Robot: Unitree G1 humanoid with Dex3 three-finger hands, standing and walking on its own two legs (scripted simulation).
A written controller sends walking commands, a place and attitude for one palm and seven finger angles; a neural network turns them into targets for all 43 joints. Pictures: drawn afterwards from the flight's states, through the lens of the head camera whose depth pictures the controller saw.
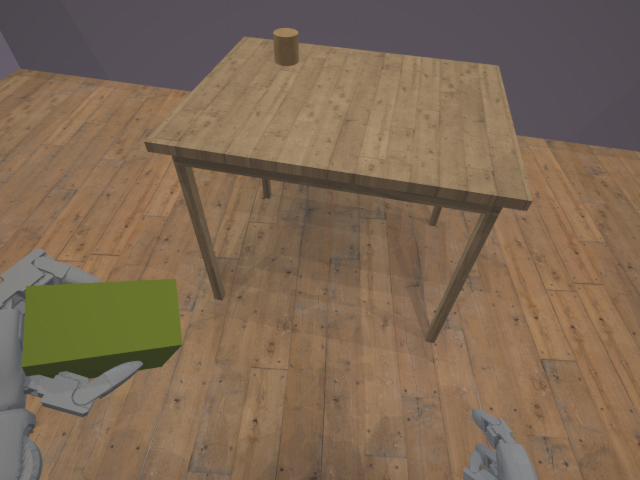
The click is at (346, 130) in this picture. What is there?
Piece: table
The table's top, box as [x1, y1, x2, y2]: [144, 37, 532, 210]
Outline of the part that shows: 144,141 147,150 152,152 526,210 532,201 501,76 497,65 299,43 299,61 291,66 282,66 274,62 273,40 243,37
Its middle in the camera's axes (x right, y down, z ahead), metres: +0.08 -0.40 +1.13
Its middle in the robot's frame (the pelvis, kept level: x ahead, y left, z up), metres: +1.11 -0.02 -0.07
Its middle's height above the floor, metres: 0.70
